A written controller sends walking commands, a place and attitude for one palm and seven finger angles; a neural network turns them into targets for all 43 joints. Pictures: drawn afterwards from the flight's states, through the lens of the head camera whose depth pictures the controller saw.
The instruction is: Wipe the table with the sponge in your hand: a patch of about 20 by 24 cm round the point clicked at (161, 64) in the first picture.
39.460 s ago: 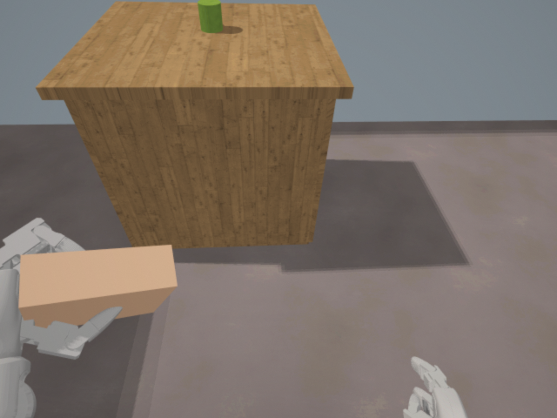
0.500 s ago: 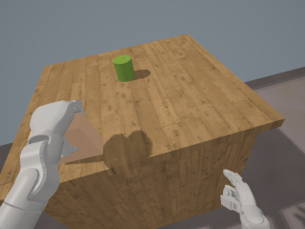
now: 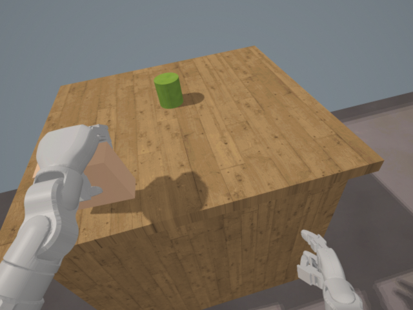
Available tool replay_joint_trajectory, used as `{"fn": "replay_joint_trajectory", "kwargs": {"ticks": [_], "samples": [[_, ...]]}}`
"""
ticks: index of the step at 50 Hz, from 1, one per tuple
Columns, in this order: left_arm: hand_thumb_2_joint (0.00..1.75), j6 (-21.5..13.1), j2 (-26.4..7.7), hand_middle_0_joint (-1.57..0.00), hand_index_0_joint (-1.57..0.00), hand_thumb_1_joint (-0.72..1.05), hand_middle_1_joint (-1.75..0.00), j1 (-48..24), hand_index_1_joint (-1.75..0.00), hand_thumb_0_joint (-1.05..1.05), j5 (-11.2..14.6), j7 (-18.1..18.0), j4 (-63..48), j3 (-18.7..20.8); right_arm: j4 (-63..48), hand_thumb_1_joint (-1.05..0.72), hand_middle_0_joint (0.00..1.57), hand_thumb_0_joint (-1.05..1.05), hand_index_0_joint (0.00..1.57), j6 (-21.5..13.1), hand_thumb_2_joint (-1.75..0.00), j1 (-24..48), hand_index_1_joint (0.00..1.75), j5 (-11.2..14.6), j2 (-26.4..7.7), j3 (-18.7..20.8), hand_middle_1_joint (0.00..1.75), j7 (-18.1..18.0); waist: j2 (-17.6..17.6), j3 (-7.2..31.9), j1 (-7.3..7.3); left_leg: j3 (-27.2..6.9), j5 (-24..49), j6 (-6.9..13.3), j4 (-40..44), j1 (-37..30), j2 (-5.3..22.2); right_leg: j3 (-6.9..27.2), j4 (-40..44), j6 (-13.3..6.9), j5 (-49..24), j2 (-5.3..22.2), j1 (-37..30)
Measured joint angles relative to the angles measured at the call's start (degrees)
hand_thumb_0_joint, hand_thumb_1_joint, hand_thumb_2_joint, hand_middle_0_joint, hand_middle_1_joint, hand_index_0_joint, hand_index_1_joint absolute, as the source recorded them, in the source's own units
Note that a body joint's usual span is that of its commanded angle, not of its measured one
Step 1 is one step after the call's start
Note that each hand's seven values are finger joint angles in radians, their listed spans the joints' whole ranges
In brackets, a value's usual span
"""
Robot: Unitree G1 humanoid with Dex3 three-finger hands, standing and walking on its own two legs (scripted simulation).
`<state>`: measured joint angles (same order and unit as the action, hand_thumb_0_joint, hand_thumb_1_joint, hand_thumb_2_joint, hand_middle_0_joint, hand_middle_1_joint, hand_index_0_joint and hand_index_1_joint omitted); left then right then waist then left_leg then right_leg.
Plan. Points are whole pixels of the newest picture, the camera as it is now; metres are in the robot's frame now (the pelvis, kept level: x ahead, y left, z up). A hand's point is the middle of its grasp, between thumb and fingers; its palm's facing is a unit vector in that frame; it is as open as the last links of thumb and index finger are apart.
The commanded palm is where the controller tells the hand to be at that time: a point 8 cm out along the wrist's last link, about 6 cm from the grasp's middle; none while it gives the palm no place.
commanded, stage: move the sponge above the wiping area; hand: left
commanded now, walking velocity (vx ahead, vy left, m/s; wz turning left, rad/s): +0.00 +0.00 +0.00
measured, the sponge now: (96, 184) +0.28 +0.28 +0.12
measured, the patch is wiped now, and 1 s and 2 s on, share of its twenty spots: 0.00 0.00 0.00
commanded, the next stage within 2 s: none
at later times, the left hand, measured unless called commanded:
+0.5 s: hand (75, 156) +0.28 +0.28 +0.20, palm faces +0.22 -0.04 -0.97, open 9.1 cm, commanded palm +0.23 +0.28 +0.26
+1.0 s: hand (61, 152) +0.27 +0.30 +0.22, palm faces +0.29 -0.06 -0.96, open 9.1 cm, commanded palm +0.22 +0.27 +0.26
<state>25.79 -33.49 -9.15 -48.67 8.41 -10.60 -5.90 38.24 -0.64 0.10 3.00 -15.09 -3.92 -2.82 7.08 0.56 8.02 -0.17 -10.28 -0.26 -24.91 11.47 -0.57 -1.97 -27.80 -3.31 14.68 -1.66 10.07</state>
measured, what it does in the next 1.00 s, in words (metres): stands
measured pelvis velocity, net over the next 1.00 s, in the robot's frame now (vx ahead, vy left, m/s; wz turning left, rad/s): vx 0.00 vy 0.01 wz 0.01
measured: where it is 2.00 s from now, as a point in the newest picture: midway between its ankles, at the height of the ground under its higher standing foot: outside the picture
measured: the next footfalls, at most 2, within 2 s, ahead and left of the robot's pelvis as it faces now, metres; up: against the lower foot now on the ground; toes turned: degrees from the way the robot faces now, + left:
none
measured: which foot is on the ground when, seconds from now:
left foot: down 0.00-1.00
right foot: down 0.00-1.00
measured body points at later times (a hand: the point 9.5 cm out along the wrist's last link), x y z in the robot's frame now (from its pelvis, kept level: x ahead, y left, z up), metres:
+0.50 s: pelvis +0.00 +0.01 +0.00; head -0.02 -0.05 +0.45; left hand +0.27 +0.28 +0.25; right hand +0.27 -0.17 -0.07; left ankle +0.04 +0.13 -0.74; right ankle +0.01 -0.08 -0.74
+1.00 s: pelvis +0.00 +0.01 +0.00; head -0.03 -0.05 +0.45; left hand +0.25 +0.29 +0.27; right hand +0.27 -0.16 -0.06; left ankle +0.04 +0.13 -0.74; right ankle +0.01 -0.08 -0.74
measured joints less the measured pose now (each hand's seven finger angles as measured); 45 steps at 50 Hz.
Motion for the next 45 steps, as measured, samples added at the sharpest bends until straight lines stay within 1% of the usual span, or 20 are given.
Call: {"fn": "replay_joint_trajectory", "kwargs": {"ticks": [4,7,9,11,14,17,20,22,26,30,32,34,36,37,40,42,45], "samples": [[1.09,1.06,-0.49,-0.84,-0.84,-0.44,-1.42,-1.59,-1.42,0.00,0.99,-1.08,1.64,2.50,0.50,-0.91,0.20,0.02,0.19,0.34,-0.90,-0.05,0.30,0.29,0.02,-0.10,0.30,0.14,0.12,0.24,0.06,0.00,0.12,-0.04,0.13,0.08,0.11,0.02,0.37,0.04,-0.27,-0.11,-0.01],[1.09,2.36,-0.73,-0.84,-0.84,-0.44,-1.42,-1.83,-1.42,0.00,1.33,-0.63,2.89,3.86,0.24,-0.91,0.20,0.02,0.20,0.70,-0.90,-0.25,0.30,0.59,-0.12,-0.10,0.30,0.07,0.28,0.50,-0.17,-0.15,0.14,-0.01,-0.04,0.58,0.08,-0.13,0.42,0.15,-0.36,-0.08,0.31],[1.09,3.11,-0.66,-0.83,-0.84,-0.44,-1.42,-1.55,-1.42,0.00,1.27,0.19,3.55,3.92,-0.05,-0.91,0.20,0.02,0.20,0.81,-0.90,-0.36,0.30,0.92,-0.35,-0.13,0.30,-0.12,0.37,0.48,-0.26,-0.21,0.09,0.05,-0.26,0.89,0.04,-0.20,0.33,0.21,-0.34,-0.05,0.54],[1.09,3.36,-0.21,-0.83,-0.84,-0.44,-1.42,-1.17,-1.42,0.00,1.13,1.07,4.00,3.11,-0.37,-0.91,0.20,0.02,0.20,0.67,-0.90,-0.65,0.30,1.01,-0.62,0.00,0.30,-0.27,0.40,0.45,-0.35,-0.43,0.05,0.14,-0.50,1.21,-0.11,-0.43,0.16,0.29,-0.24,0.10,0.73],[1.09,2.66,0.41,-0.83,-0.84,-0.44,-1.42,0.48,-1.42,0.00,0.64,2.40,2.49,1.30,-0.65,-0.91,0.20,0.02,0.20,0.31,-0.90,-0.81,0.30,0.82,-0.87,0.16,0.30,-0.52,0.32,0.12,-0.29,-0.45,-0.14,0.32,-0.87,1.32,-0.29,-0.45,-0.21,0.39,0.00,0.27,0.82],[1.09,0.44,0.59,-0.84,-0.84,-0.44,-1.42,1.35,-1.42,0.00,-0.13,2.52,0.60,-0.74,-0.59,-0.91,0.20,0.02,0.19,-0.30,-0.90,-0.95,0.30,0.21,-0.80,0.36,0.30,-0.64,0.09,-0.22,-0.08,-0.51,-0.29,0.47,-0.96,1.01,-0.48,-0.51,-0.32,0.48,0.20,0.45,0.47],[1.09,-1.74,-0.12,-0.84,-0.84,-0.44,-1.42,1.74,-1.42,0.00,0.25,1.04,-2.05,-0.71,-0.34,-0.91,0.20,0.02,0.19,-0.85,-0.90,-0.75,0.30,-0.23,-0.31,0.37,0.30,-0.60,-0.12,-0.46,0.34,-0.18,-0.38,0.50,-0.76,0.39,-0.39,-0.15,-0.11,0.44,0.14,0.37,-0.02],[1.09,-2.22,-0.41,-0.84,-0.84,-0.44,-1.42,1.04,-1.42,0.00,0.75,-0.63,-2.27,0.13,0.06,-0.91,0.20,0.02,0.19,-0.83,-0.90,-0.57,0.30,-0.32,0.08,0.32,0.30,-0.35,-0.18,-0.21,0.50,-0.13,-0.32,0.46,-0.46,0.10,-0.35,-0.09,0.28,0.48,0.00,0.33,-0.34],[1.09,-0.14,-1.10,-0.84,-0.84,-0.44,-1.42,-1.91,-1.42,0.00,1.88,-2.28,0.96,3.29,0.53,-0.91,0.20,0.02,0.20,0.16,-0.90,0.20,0.30,0.25,0.63,-0.20,0.30,-0.04,-0.23,0.23,0.52,0.00,-0.08,0.35,0.01,0.04,-0.14,0.07,0.96,0.50,-0.43,0.12,-0.43],[1.09,3.21,-1.10,-0.84,-0.84,-0.44,-1.42,-1.84,-1.42,0.00,2.16,-1.13,2.53,5.64,-0.46,-0.91,0.20,0.02,0.20,1.02,-0.90,0.30,0.30,0.99,0.42,-0.44,0.30,0.15,0.03,0.60,-0.01,-0.02,0.01,0.41,-0.03,0.70,-0.14,0.05,1.15,0.61,-0.64,0.12,0.12],[1.09,4.31,-0.16,-0.83,-0.84,-0.44,-1.42,0.03,-1.42,0.00,2.34,-0.01,0.97,5.25,-1.21,-0.91,0.20,0.02,0.20,1.18,-0.90,-0.03,0.30,1.16,-0.04,-0.18,0.30,0.36,0.34,0.76,-0.22,-0.17,-0.05,0.58,-0.22,1.00,-0.32,-0.11,1.08,0.77,-0.57,0.29,0.28],[1.09,4.54,1.16,-0.83,-0.83,-0.43,-1.42,2.72,-1.43,0.00,2.44,1.09,-2.03,3.73,-1.79,-0.91,0.20,0.02,0.20,1.08,-0.90,-0.25,0.30,1.22,-0.52,0.07,0.30,0.42,0.62,0.75,-0.15,-0.16,-0.25,0.79,-0.56,1.11,-0.52,-0.11,0.75,0.92,-0.35,0.49,0.36],[1.09,3.74,2.38,-0.83,-0.83,-0.43,-1.42,5.29,-1.43,0.00,2.21,1.79,-5.25,1.25,-2.13,-0.91,0.20,0.02,0.20,0.82,-0.90,-0.51,0.30,0.85,-0.78,0.35,0.30,0.44,0.70,0.72,0.03,-0.20,-0.43,0.99,-0.77,0.98,-0.77,-0.16,0.39,1.07,-0.05,0.74,0.24],[1.09,3.03,2.66,-0.83,-0.83,-0.43,-1.42,6.30,-1.43,0.00,1.67,1.86,-6.79,-0.16,-2.19,-0.91,0.20,0.02,0.19,0.72,-0.90,-0.58,0.30,0.56,-0.81,0.45,0.30,0.44,0.64,0.65,0.20,-0.20,-0.47,1.06,-0.78,0.80,-0.89,-0.16,0.25,1.12,0.08,0.85,0.11],[1.09,0.64,1.48,-0.83,-0.84,-0.44,-1.42,6.86,-1.42,0.00,0.50,0.77,-9.90,-2.86,-1.83,-0.91,0.20,0.02,0.19,0.35,-0.90,-0.36,0.30,-0.17,-0.48,0.36,0.30,0.21,0.31,0.30,1.02,0.03,-0.58,1.07,-0.80,0.11,-0.90,0.07,-0.07,1.02,0.29,0.87,-0.36],[1.09,-0.41,0.53,-0.84,-0.84,-0.44,-1.42,5.24,-1.42,0.00,0.46,-0.83,-9.24,-2.87,-1.25,-0.91,0.20,0.02,0.19,0.50,-0.90,-0.10,0.30,-0.33,0.03,0.21,0.30,0.28,0.09,0.35,1.35,-0.05,-0.39,0.94,-0.43,-0.38,-0.83,0.01,0.27,0.91,0.13,0.79,-0.84],[1.09,0.21,-0.66,-0.84,-0.84,-0.44,-1.42,1.49,-1.42,0.00,1.31,-2.78,-5.84,-0.38,-0.44,-0.91,0.20,0.02,0.19,1.00,-0.90,0.63,0.30,0.20,0.87,-0.38,0.30,0.24,-0.08,0.38,1.54,0.05,0.05,0.63,0.28,-0.95,-0.45,0.14,1.06,0.67,-0.46,0.41,-1.35]]}}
